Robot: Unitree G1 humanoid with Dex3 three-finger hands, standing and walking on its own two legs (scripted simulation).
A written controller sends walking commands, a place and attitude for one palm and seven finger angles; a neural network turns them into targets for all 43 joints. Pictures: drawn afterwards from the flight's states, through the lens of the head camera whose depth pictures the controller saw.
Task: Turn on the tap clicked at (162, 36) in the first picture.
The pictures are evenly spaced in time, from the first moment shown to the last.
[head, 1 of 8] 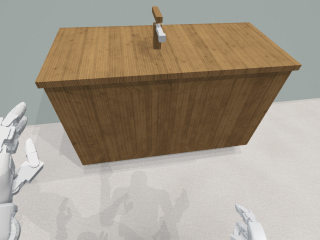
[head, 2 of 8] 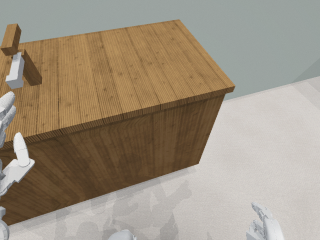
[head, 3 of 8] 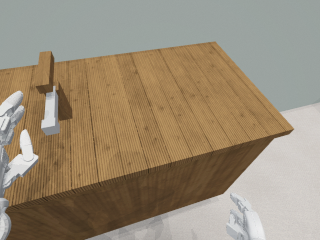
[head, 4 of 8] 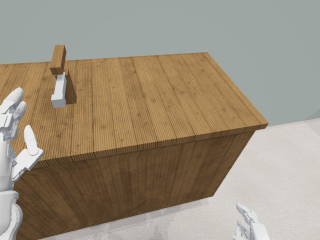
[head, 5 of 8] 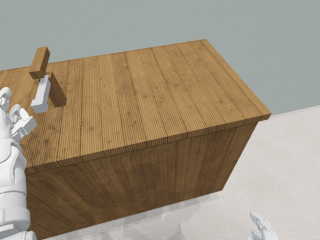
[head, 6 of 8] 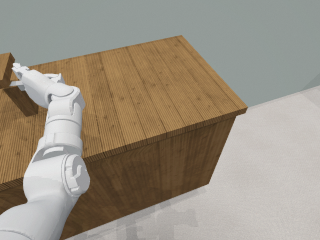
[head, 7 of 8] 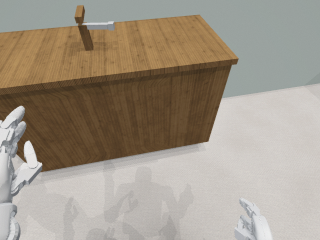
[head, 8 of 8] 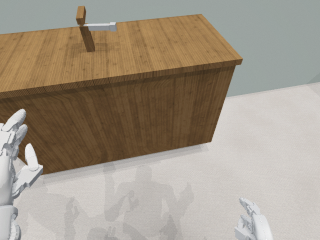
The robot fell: no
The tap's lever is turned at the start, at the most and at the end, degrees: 0 79 79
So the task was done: yes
